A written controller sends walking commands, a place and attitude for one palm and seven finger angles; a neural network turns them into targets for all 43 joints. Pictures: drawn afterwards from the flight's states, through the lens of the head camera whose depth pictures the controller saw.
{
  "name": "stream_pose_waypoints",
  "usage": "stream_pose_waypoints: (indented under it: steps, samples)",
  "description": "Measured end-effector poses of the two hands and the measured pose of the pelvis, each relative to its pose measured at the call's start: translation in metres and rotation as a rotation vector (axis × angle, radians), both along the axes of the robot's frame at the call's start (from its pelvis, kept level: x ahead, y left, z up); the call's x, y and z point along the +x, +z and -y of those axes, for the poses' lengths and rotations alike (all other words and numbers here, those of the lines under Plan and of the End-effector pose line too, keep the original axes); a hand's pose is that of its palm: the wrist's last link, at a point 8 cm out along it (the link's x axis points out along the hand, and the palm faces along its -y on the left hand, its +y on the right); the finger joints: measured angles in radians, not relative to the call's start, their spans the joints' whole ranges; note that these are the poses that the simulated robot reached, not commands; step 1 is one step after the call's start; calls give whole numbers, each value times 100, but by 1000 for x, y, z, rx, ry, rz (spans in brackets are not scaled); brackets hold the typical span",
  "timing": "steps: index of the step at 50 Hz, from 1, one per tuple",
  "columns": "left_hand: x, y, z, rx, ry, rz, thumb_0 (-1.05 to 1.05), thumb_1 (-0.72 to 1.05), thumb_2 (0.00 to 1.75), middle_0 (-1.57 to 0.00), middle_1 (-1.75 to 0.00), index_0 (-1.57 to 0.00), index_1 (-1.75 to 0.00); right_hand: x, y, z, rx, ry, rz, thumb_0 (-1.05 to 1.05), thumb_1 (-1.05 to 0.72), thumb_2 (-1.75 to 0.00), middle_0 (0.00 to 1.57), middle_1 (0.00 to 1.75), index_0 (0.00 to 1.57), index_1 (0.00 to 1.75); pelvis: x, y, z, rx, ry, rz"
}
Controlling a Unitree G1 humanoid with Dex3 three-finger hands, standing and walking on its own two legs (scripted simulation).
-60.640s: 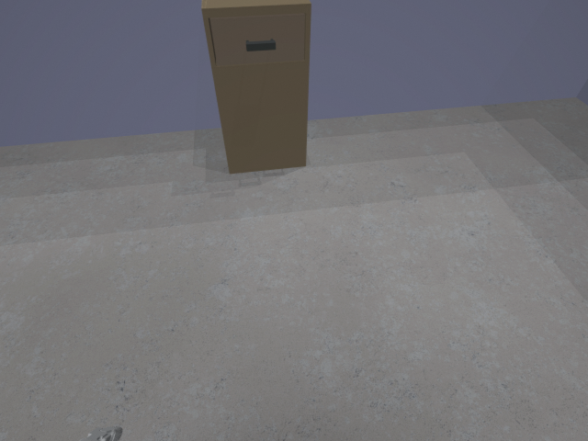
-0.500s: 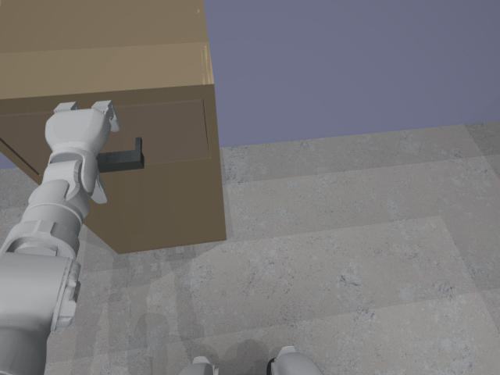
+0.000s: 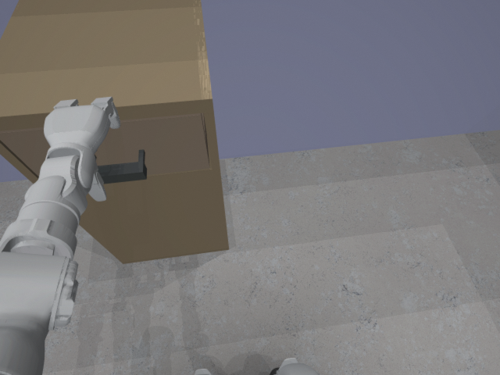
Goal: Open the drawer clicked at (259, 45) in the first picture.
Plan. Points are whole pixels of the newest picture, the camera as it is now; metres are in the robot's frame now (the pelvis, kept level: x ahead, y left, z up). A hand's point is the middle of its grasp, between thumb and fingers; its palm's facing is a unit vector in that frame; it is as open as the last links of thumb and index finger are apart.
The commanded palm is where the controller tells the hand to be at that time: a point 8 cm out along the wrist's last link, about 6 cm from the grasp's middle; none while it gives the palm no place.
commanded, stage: lift the hand off the handle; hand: left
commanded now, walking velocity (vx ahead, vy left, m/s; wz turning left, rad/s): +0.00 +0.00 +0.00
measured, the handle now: (116, 164) +0.53 +0.24 -0.06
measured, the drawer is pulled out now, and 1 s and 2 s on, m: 0.00 0.00 0.00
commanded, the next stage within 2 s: draw the hand back to the body in 0.50 s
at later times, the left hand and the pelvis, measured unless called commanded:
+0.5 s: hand (87, 137) +0.49 +0.24 +0.07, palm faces -0.08 +0.00 -1.00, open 13.2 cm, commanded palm +0.49 +0.24 +0.14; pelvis +0.01 +0.00 +0.01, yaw +0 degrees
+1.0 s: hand (61, 165) +0.42 +0.25 +0.09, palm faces -0.03 -0.03 -1.00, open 13.8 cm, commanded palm +0.38 +0.26 +0.16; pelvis +0.02 +0.00 +0.02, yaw -1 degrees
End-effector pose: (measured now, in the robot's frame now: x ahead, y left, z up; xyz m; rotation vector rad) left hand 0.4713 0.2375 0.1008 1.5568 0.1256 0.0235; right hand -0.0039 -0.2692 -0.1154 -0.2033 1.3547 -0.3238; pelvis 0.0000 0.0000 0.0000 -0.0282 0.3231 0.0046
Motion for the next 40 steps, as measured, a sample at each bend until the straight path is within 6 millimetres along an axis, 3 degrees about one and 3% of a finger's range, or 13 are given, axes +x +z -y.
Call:
stream_pose_waypoints:
  steps: [19,33,40]
  samples:
    - [4,24,1,18,-4,-3,0,-49,30,-40,-123,-42,-124,12,6,2,2,5,24,0,-91,-89,20,30,20,30,5,7,2,4,6,28]
    - [7,26,-1,17,-13,-9,0,-49,30,-44,-127,-45,-127,16,8,1,1,14,31,0,-91,-89,20,30,20,30,6,8,2,5,6,26]
    - [-4,42,-3,-5,-5,69,0,-49,30,-38,-123,-39,-124,23,8,-1,28,-5,50,1,-91,-89,20,30,20,30,12,12,0,7,-17,47]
